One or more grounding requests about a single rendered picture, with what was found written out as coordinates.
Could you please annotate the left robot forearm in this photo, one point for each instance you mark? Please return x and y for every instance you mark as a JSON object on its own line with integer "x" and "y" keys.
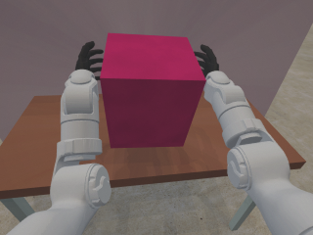
{"x": 80, "y": 120}

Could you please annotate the right robot forearm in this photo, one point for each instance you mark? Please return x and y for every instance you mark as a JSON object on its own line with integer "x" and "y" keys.
{"x": 239, "y": 124}

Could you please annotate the right robot hand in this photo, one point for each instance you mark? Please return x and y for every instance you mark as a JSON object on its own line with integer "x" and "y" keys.
{"x": 209, "y": 62}

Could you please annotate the carton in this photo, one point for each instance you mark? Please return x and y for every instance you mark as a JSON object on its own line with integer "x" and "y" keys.
{"x": 151, "y": 87}

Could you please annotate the robot left upper arm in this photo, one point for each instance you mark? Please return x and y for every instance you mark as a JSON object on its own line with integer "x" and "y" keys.
{"x": 77, "y": 192}

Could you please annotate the table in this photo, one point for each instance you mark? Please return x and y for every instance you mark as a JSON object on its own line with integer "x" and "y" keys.
{"x": 29, "y": 152}

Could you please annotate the left robot hand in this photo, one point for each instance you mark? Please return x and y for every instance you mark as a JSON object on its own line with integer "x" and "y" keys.
{"x": 84, "y": 62}

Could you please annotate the robot right upper arm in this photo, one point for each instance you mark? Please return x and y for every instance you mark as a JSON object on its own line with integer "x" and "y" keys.
{"x": 262, "y": 170}

